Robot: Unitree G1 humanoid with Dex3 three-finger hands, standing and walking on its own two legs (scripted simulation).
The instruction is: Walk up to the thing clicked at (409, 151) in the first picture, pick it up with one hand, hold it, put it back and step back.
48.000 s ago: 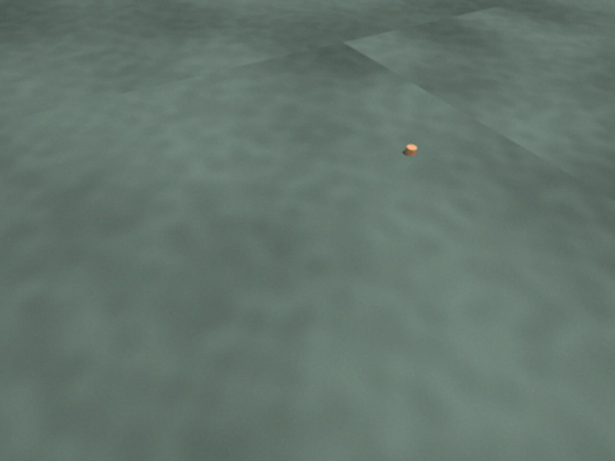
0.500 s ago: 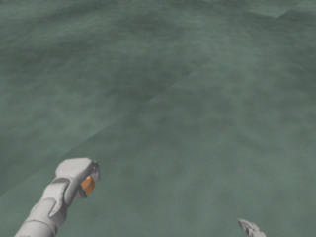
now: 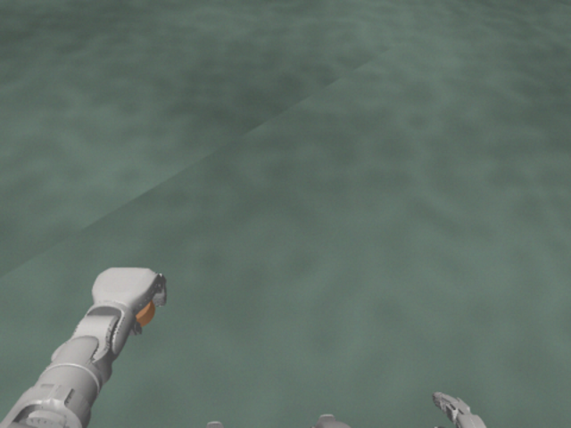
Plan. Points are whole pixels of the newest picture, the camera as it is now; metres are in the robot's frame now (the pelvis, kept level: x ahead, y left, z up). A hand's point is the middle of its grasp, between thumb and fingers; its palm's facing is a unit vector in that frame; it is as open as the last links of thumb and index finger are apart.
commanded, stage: crouch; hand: left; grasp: from above
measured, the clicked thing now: (135, 307) +0.35 +0.23 -0.12
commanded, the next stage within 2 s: lower in 1.54 s
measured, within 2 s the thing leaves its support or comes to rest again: neither
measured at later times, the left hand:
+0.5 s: hand (162, 324) +0.40 +0.24 -0.34, palm faces -0.46 +0.02 -0.89, open 6.9 cm
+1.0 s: hand (169, 327) +0.44 +0.26 -0.48, palm faces -0.45 -0.02 -0.90, open 6.9 cm
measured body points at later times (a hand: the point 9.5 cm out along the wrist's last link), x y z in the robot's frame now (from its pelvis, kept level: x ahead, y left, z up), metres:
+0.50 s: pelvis -0.05 +0.01 -0.21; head +0.14 +0.03 +0.20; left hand +0.42 +0.24 -0.29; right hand -0.02 -0.26 -0.33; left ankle +0.02 +0.12 -0.69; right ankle +0.04 -0.13 -0.69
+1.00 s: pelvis -0.05 +0.01 -0.32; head +0.20 +0.05 +0.05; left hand +0.46 +0.26 -0.43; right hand -0.01 -0.28 -0.43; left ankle +0.02 +0.12 -0.69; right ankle +0.04 -0.13 -0.69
